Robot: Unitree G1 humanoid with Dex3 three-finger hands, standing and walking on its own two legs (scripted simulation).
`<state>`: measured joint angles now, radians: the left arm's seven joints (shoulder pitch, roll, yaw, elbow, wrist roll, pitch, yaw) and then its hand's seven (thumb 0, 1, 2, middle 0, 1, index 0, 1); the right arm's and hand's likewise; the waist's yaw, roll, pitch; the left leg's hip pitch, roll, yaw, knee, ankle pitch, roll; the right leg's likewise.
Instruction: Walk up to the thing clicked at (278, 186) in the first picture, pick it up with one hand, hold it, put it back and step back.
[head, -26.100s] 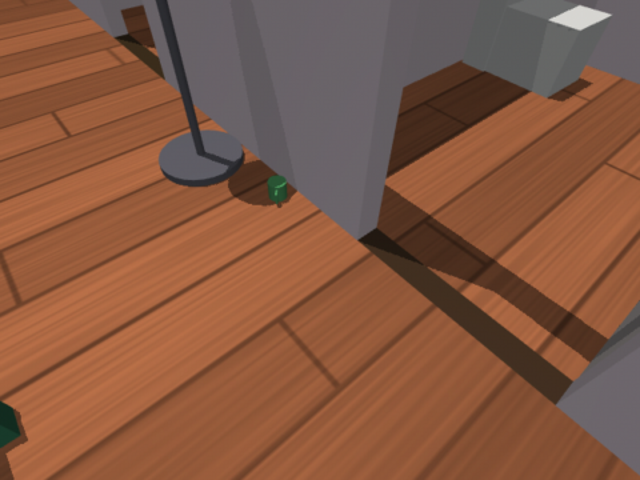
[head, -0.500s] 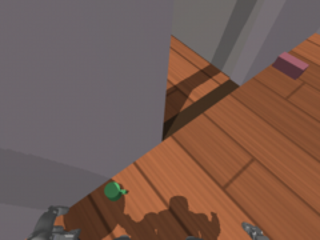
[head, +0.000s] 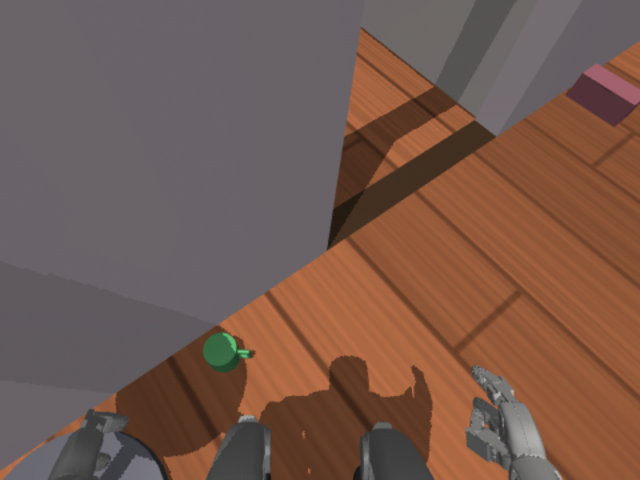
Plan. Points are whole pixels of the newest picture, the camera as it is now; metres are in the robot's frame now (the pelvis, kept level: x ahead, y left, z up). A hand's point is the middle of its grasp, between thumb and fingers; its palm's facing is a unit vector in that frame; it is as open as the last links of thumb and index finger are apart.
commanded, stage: rise first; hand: left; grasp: from above
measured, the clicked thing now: (228, 353) +0.41 +0.22 -0.64
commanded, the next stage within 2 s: approach in 1.96 s
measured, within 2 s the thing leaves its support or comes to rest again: neither
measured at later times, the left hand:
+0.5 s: hand (150, 423) +0.21 +0.28 -0.30, palm faces -0.44 -0.51 -0.74, open 14.0 cm
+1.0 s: hand (175, 382) +0.30 +0.29 -0.43, palm faces -0.48 -0.15 -0.87, open 14.2 cm
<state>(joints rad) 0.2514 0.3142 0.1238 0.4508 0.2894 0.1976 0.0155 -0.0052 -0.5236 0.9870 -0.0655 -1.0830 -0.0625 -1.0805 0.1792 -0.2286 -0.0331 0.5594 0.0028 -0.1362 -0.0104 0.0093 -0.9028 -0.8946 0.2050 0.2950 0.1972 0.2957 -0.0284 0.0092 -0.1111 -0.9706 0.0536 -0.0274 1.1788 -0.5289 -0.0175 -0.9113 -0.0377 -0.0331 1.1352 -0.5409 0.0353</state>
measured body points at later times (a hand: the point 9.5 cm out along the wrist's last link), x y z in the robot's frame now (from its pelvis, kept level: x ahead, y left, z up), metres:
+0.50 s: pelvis -0.04 -0.01 -0.15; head +0.14 +0.01 +0.26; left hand +0.23 +0.31 -0.25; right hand +0.16 -0.27 -0.26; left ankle +0.02 +0.12 -0.65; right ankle +0.00 -0.15 -0.65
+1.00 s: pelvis -0.09 +0.00 -0.29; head +0.12 +0.03 +0.11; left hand +0.32 +0.30 -0.38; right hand -0.02 -0.29 -0.41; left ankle +0.02 +0.12 -0.65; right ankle +0.00 -0.15 -0.65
